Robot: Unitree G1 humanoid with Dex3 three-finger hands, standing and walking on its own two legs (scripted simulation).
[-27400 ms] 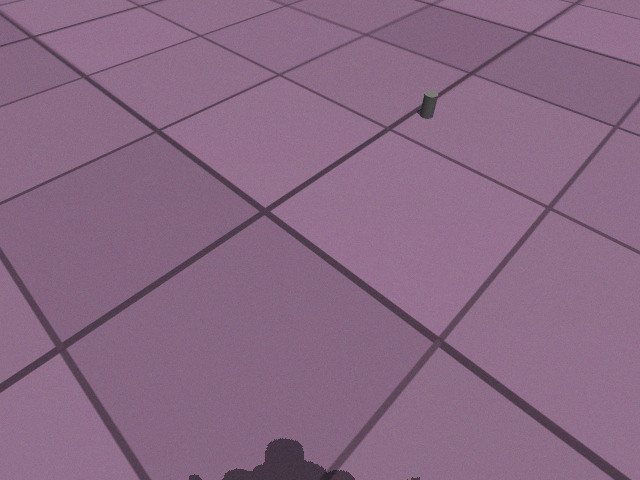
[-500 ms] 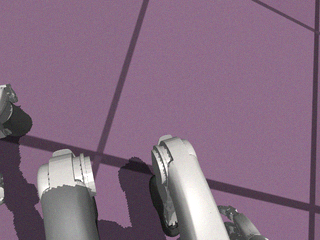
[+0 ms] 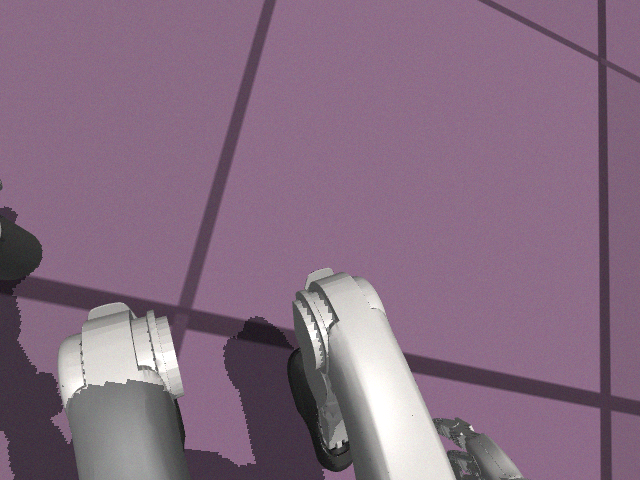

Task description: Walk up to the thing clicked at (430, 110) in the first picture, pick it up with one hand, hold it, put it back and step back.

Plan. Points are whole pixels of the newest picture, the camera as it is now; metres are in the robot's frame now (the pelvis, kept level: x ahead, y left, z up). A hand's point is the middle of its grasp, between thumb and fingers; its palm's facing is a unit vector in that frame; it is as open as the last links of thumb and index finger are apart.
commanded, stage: open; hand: left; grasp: from above
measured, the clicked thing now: out of the picture +0.42 +0.34 -0.24
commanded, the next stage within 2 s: withdraw in 0.22 s
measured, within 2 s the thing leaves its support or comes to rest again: neither
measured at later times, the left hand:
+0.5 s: hand out of the picture +0.42 +0.34 -0.19, palm faces -0.41 -0.11 -0.90, open 13.8 cm
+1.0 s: hand out of the picture +0.41 +0.36 -0.02, palm faces -0.51 -0.11 -0.85, open 14.2 cm
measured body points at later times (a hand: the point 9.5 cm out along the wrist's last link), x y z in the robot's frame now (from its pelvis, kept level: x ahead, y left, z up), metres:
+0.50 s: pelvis +0.00 +0.00 +0.00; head +0.25 +0.10 +0.37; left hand +0.44 +0.34 -0.14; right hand +0.09 -0.26 -0.10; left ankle +0.08 +0.14 -0.28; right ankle +0.10 -0.11 -0.28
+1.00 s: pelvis +0.00 +0.00 +0.10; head +0.21 +0.08 +0.49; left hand +0.44 +0.36 +0.03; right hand +0.11 -0.26 -0.01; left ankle +0.08 +0.14 -0.28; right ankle +0.10 -0.11 -0.28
